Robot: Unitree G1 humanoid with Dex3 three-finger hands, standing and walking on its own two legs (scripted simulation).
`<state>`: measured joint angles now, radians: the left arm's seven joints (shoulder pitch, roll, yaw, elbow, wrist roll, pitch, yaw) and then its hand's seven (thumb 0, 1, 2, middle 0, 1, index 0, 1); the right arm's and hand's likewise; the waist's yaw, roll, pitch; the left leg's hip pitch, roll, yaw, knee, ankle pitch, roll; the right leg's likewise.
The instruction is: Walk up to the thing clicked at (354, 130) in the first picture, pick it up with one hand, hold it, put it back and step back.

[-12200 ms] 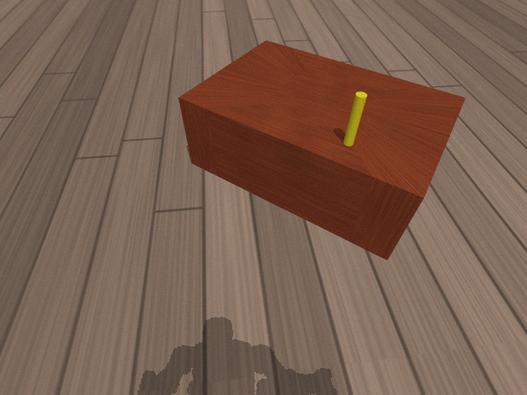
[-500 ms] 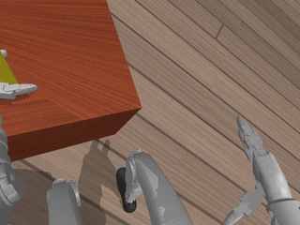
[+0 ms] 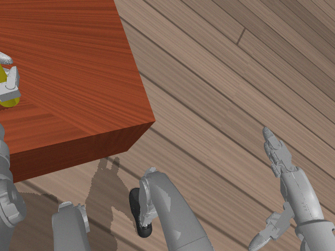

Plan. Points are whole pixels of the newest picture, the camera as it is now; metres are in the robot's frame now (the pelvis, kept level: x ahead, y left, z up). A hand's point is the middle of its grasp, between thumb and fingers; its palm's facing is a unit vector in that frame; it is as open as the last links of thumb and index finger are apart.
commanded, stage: settle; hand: left
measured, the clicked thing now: out of the picture +0.54 +0.19 -0.04
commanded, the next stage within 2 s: lift in 0.88 s
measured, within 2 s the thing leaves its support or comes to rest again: leaves its support in 0.12 s
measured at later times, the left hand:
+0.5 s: hand out of the picture +0.55 +0.19 +0.00, palm faces +0.16 -0.99 -0.03, open 5.1 cm
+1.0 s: hand out of the picture +0.55 +0.18 +0.03, palm faces +0.16 -0.99 -0.03, open 5.1 cm
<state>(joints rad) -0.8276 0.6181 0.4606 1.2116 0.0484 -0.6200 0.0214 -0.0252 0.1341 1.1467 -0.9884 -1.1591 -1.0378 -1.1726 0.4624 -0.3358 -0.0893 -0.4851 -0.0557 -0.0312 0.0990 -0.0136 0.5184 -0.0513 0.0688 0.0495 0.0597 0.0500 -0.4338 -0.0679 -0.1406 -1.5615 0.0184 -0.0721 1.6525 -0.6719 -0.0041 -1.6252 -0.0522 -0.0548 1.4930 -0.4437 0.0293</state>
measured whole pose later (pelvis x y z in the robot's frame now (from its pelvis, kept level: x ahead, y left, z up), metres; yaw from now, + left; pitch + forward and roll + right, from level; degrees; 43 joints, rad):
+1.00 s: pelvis +0.02 +0.00 +0.05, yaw +0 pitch +30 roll -4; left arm -0.86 0.55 0.43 1.21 0.03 -0.56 0.02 -0.01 0.13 1.21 -1.02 -1.17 -1.07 -1.16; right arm 0.41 -0.28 -0.03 -0.25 -0.07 0.01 0.08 -0.01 0.54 -0.05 0.07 0.05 0.06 0.05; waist -0.35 -0.04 -0.15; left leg -1.37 0.02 -0.05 1.48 -0.64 -0.01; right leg -1.44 -0.04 -0.05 1.34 -0.43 0.03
